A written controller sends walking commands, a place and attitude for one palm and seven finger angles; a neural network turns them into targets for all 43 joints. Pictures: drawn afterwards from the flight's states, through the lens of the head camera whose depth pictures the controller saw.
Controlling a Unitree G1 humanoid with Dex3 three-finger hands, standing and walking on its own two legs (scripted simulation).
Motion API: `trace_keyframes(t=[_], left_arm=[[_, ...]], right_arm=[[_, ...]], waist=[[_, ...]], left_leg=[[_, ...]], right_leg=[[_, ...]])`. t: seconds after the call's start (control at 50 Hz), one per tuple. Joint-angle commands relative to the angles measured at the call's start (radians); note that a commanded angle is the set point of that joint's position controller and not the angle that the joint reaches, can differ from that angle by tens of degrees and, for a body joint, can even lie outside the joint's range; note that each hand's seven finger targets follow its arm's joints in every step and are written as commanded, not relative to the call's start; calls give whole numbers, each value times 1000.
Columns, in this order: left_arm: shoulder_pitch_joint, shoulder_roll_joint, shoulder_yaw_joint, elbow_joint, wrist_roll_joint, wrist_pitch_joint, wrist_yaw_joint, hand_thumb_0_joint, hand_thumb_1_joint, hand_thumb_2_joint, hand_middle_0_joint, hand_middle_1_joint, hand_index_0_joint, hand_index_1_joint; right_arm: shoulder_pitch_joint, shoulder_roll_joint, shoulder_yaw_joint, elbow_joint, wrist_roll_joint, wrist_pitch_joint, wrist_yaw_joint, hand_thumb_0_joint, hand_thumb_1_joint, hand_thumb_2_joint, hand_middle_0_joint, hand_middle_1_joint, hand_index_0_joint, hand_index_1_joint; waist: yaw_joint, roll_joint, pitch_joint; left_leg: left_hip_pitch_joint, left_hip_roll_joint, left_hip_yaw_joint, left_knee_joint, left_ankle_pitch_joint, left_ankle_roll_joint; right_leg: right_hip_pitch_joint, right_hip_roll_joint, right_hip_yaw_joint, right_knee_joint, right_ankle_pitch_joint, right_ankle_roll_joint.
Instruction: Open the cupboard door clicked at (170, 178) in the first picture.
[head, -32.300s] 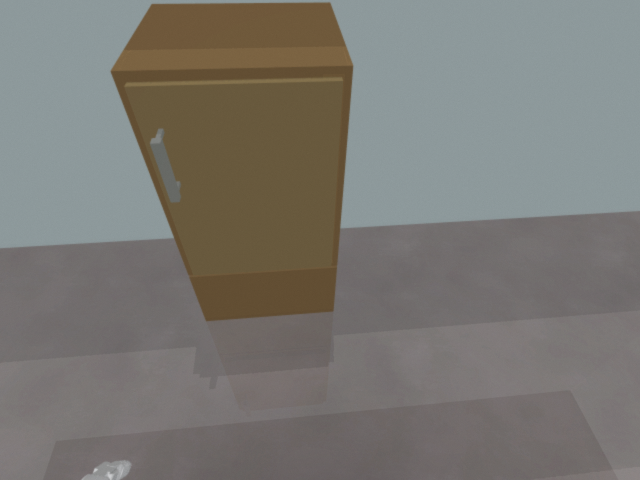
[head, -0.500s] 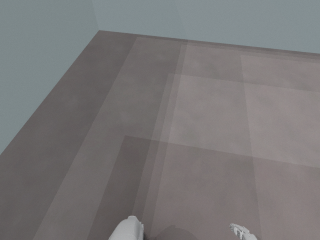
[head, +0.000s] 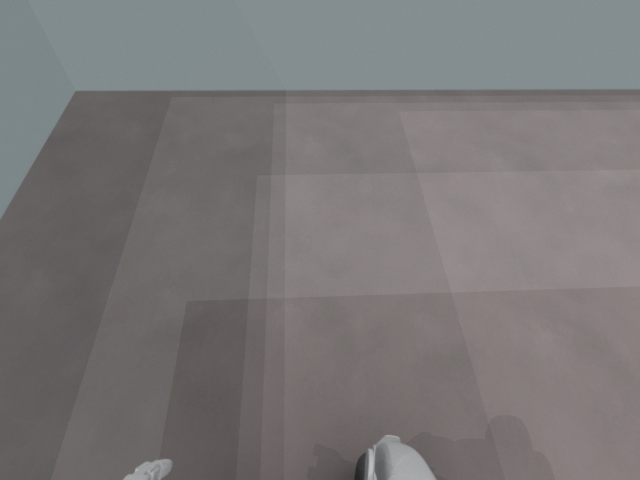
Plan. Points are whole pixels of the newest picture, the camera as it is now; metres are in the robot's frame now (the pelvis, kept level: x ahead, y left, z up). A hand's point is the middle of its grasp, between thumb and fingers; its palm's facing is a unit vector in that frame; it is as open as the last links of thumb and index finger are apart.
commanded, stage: turn to face it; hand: left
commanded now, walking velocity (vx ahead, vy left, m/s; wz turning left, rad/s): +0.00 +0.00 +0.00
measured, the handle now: out of the picture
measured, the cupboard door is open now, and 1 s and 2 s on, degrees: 42 42 42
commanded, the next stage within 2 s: none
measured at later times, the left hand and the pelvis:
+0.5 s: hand (198, 427) +0.22 +0.19 -0.19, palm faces +0.22 -0.96 -0.17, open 7.2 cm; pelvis +0.17 +0.00 -0.02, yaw +12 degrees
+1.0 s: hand (193, 413) +0.23 +0.20 -0.15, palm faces +0.43 -0.85 -0.30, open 7.4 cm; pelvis +0.22 -0.04 -0.01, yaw +27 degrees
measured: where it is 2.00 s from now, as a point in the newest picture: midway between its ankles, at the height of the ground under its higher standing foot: (339, 458)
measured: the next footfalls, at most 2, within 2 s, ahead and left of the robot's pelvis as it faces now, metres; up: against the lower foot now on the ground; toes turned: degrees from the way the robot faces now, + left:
right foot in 0.08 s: +0.17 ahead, -0.12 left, +0.00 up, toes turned -7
left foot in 0.52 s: +0.25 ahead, +0.12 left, +0.00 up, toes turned +20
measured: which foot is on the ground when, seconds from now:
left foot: down 0.00-0.10, up 0.12-0.50, down 0.52-0.96, up 0.98-1.00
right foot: up 0.00-0.06, down 0.08-0.52, up 0.54-0.94, down 0.96-1.00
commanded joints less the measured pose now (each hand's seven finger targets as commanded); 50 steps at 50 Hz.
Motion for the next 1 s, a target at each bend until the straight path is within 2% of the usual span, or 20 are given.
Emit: trace_keyframes(t=[0.0, 0.04, 0.06, 0.08, 0.1, 0.14, 0.22, 0.42, 0.46, 0.48, 0.5, 0.52, 0.58, 0.66, 0.8, 0.9, 0.92, 0.94, 0.96, 0.98], left_arm=[[54, 6, -12, -50, -7, -24, -1, 0, 900, 900, -200, -300, -200, -300], [307, 66, 4, 33, -2, -54, 16, 0, 900, 900, -200, -300, -200, -300], [437, 168, 32, 69, -1, -66, 34, 0, 900, 900, -200, -300, -200, -300], [429, 208, 23, 65, -24, -66, 39, 0, 900, 900, -200, -300, -200, -300], [335, 171, 15, 48, -25, -57, 52, 0, 900, 900, -200, -300, -200, -300], [239, 106, -5, 21, -23, -53, 59, 0, 900, 900, -200, -300, -200, -300], [97, 43, -17, -21, -18, -54, 56, 0, 900, 900, -200, -300, -200, -300], [69, 126, 35, -82, -2, -22, 53, 0, 900, 900, -200, -300, -200, -300], [71, 135, 38, -96, -10, -14, 49, 0, 900, 900, -200, -300, -200, -300], [89, 88, 30, -120, -21, -5, 44, 0, 900, 900, -200, -300, -200, -300], [44, 54, 13, -173, -25, 3, 44, 0, 900, 900, -200, -300, -200, -300], [24, 83, 16, -189, -13, 15, 50, 0, 900, 900, -200, -300, -200, -300], [10, 84, 30, -156, 0, 22, 38, 0, 900, 900, -200, -300, -200, -300], [78, 71, 24, -131, -8, 30, 34, 0, 900, 900, -200, -300, -200, -300], [16, 63, 15, -181, -14, 30, 40, 0, 900, 900, -200, -300, -200, -300], [146, 91, 22, -161, -22, 14, 48, 0, 900, 900, -200, -300, -200, -300], [189, 137, 33, -156, -14, 6, 55, 0, 900, 900, -200, -300, -200, -300], [203, 241, 52, -159, 3, 0, 63, 0, 900, 900, -200, -300, -200, -300], [164, 250, 40, -172, -2, 2, 67, 0, 900, 900, -200, -300, -200, -300], [106, 202, 28, -188, -7, 2, 68, 0, 900, 900, -200, -300, -200, -300]], right_arm=[[46, -154, -23, -35, 1, -10, -11, 0, -900, -900, 200, 300, 200, 300], [16, -145, -19, -34, 19, -11, -6, 0, -900, -900, 200, 300, 200, 300], [63, -94, -18, -46, 40, -17, -3, 0, -900, -900, 200, 300, 200, 300], [77, -99, -21, -53, 47, -6, -10, 0, -900, -900, 200, 300, 200, 300], [-9, -79, -20, -66, 42, 5, -11, 0, -900, -900, 200, 300, 200, 300], [-83, -45, -22, -62, 33, 21, -5, 0, -900, -900, 200, 300, 200, 300], [-16, 4, -22, -37, 19, 74, 7, 0, -900, -900, 200, 300, 200, 300], [-235, -72, -49, -180, 9, 79, 41, 0, -900, -900, 200, 300, 200, 300], [-129, -131, -67, -169, 0, 72, 42, 0, -900, -900, 200, 300, 200, 300], [-62, -237, -89, -173, -10, 63, 38, 0, -900, -900, 200, 300, 200, 300], [-30, -322, -102, -178, -4, 60, 23, 0, -900, -900, 200, 300, 200, 300], [-53, -325, -99, -179, 3, 67, 15, 0, -900, -900, 200, 300, 200, 300], [-226, -257, -82, -244, 1, 58, 0, 0, -900, -900, 200, 300, 200, 300], [-251, -251, -79, -258, 5, 44, 1, 0, -900, -900, 200, 300, 200, 300], [-236, -268, -101, -254, 0, 65, 11, 0, -900, -900, 200, 300, 200, 300], [-321, -261, -112, -286, 9, 81, 17, 0, -900, -900, 200, 300, 200, 300], [-326, -220, -108, -296, 18, 83, 21, 0, -900, -900, 200, 300, 200, 300], [-329, -146, -97, -316, 24, 82, 27, 0, -900, -900, 200, 300, 200, 300], [-361, -195, -104, -317, 11, 83, 30, 0, -900, -900, 200, 300, 200, 300], [-335, -195, -106, -310, 7, 90, 36, 0, -900, -900, 200, 300, 200, 300]], waist=[[54, 122, -15], [166, 38, -183], [189, -192, -334], [151, -233, -403], [141, -130, -276], [94, -58, -140], [-18, -107, -73], [2, -135, -37], [-55, -14, -120], [-74, 287, -176], [-87, 428, -220], [-69, 244, -246], [-3, 211, -139], [26, 123, -194], [-3, 161, -182], [57, 160, -193], [80, 38, -206], [93, -300, -180], [89, -287, -135], [48, -156, -112]], left_leg=[[-35, 282, -71, 96, 1035, 72], [-209, 210, -71, 414, 906, 28], [-479, 50, -34, 735, 204, -19], [-526, -6, -160, 981, -283, -28], [-591, 36, -252, 996, -228, -18], [-587, 76, -273, 979, -92, -25], [-476, 87, -221, 815, 9, -56], [-458, 55, -126, 411, 50, -47], [-251, 18, -130, 233, 238, -25], [-131, 219, -445, 113, 560, 78], [-89, 434, -760, 46, 927, 229], [-105, 450, -702, 38, 706, 259], [-278, 278, -561, -16, 324, 146], [-219, 213, -455, 17, 474, 135], [-220, 201, -532, 34, 434, 155], [-375, 130, -552, 126, 387, 100], [-513, 62, -505, 222, 223, 48], [-715, -100, -297, 474, -115, -48], [-700, -74, -292, 728, -248, -52], [-678, -47, -329, 832, -182, -50]], right_leg=[[192, 73, -48, -99, -76, -48], [636, 38, 14, -227, 144, -74], [933, -278, 374, -228, 541, -179], [918, -436, 502, -292, 792, -267], [819, -389, 358, -316, 770, -254], [583, -315, 211, -345, 728, -170], [327, -236, -19, -437, 533, -86], [409, -294, -104, -276, 366, -57], [365, -251, -147, -31, 290, 1], [183, -118, -170, 222, -116, 79], [14, 6, -51, 448, -605, 117], [13, -15, 79, 517, -565, 92], [-34, -30, 107, 542, -317, 114], [10, -11, 98, 421, -248, 131], [100, 38, 79, 128, -322, 132], [400, 77, 49, -246, -154, 108], [554, -25, 143, -400, -125, 79], [628, -321, 450, -500, -90, -25], [484, -441, 481, -482, 80, -106], [438, -395, 362, -454, 158, -120]])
